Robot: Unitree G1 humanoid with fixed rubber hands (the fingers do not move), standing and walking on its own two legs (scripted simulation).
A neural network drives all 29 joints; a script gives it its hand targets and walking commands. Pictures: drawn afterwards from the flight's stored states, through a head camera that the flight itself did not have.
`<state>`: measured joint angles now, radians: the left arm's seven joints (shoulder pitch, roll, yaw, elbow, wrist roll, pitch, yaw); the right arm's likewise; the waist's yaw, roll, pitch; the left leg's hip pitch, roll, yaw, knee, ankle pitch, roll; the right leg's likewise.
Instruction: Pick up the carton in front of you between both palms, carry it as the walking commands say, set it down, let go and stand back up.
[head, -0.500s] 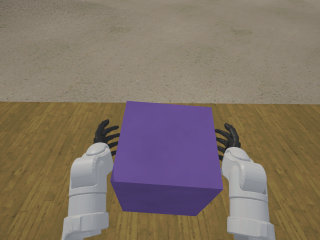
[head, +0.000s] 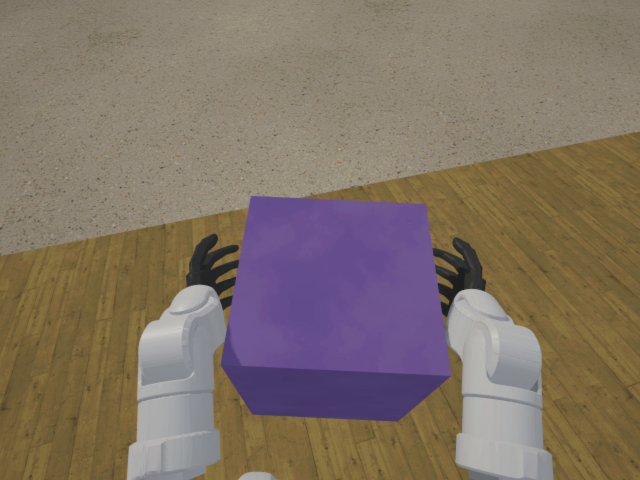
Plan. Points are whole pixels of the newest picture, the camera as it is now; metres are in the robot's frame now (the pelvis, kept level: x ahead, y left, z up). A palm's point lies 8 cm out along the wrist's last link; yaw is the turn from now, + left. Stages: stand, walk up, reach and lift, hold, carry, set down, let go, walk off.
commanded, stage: carry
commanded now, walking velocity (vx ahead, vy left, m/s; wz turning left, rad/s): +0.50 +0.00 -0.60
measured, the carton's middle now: (331, 319) +0.33 +0.02 +0.00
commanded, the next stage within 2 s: none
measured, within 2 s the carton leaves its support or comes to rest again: neither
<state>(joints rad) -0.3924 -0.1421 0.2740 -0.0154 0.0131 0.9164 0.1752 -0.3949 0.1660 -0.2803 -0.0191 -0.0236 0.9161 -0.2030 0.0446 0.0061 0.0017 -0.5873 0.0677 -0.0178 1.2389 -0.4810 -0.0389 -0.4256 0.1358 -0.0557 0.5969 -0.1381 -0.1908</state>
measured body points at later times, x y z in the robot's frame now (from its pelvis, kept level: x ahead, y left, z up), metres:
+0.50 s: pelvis +0.29 +0.03 -0.03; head +0.30 +0.04 +0.42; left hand +0.65 +0.11 +0.03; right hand +0.58 -0.19 +0.04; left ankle +0.33 +0.10 -0.76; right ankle +0.24 -0.06 -0.70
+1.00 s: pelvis +0.55 +0.01 -0.05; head +0.58 +0.00 +0.40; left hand +0.86 +0.23 +0.04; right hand +0.93 -0.09 +0.03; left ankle +0.67 +0.13 -0.76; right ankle +0.41 -0.10 -0.76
